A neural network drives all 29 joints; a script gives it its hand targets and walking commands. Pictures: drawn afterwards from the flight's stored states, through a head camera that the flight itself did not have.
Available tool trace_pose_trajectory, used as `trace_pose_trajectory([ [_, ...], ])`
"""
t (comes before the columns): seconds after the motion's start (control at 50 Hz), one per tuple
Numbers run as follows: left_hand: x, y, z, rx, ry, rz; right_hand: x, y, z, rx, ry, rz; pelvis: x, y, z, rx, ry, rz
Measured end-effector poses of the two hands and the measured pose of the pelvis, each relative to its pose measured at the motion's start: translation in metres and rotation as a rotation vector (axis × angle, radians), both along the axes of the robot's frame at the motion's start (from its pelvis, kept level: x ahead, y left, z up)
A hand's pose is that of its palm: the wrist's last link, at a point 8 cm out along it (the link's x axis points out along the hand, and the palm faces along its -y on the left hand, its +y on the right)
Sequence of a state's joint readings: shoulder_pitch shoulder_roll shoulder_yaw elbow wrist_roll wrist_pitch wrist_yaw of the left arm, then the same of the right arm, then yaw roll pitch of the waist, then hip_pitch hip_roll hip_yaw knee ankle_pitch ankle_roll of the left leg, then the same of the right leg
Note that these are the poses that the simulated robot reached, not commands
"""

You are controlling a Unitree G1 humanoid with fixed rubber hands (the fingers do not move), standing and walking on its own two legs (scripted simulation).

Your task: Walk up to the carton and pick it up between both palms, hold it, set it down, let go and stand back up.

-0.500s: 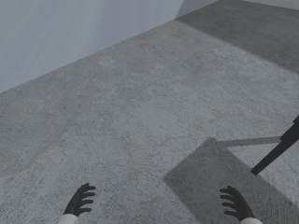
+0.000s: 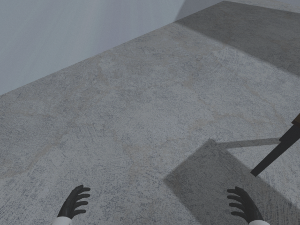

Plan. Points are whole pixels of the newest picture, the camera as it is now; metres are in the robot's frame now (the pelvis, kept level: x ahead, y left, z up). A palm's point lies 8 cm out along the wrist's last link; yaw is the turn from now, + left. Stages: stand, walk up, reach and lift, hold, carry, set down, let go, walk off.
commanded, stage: stand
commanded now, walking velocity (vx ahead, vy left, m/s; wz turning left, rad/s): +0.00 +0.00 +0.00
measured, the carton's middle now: out of the picture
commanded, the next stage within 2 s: walk up in 1.88 s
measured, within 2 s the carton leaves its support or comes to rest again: neither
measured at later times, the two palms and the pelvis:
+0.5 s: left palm out of the picture +0.13 +0.24 -0.07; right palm out of the picture +0.13 -0.25 -0.07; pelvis -0.02 +0.00 +0.00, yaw +0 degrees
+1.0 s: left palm out of the picture +0.12 +0.24 -0.08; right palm out of the picture +0.11 -0.25 -0.08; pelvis -0.02 +0.00 +0.00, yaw -1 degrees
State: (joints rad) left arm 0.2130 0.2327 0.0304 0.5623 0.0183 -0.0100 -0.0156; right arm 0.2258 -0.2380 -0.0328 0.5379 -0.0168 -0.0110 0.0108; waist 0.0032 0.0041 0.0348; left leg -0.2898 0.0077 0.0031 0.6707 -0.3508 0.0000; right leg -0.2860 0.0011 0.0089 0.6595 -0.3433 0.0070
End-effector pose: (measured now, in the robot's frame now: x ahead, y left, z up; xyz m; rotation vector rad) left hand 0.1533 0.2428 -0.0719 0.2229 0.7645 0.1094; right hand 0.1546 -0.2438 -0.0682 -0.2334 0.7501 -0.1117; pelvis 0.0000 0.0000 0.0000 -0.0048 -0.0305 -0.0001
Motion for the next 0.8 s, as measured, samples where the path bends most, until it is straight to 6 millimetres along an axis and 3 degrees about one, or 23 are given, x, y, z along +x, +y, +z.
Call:
trace_pose_trajectory([
  [0.34, -0.02, 0.002, -0.002, 0.003, 0.033, 0.006, -0.02, -0.004, -0.003, -0.002, 0.029, -0.008, -0.012, 0.0, 0.002, 0.002, -0.011, -0.004],
  [0.8, -0.033, 0.001, -0.003, 0.008, 0.051, 0.001, -0.043, -0.009, -0.007, -0.004, 0.066, -0.022, -0.019, -0.002, 0.003, 0.003, -0.013, -0.008],
])
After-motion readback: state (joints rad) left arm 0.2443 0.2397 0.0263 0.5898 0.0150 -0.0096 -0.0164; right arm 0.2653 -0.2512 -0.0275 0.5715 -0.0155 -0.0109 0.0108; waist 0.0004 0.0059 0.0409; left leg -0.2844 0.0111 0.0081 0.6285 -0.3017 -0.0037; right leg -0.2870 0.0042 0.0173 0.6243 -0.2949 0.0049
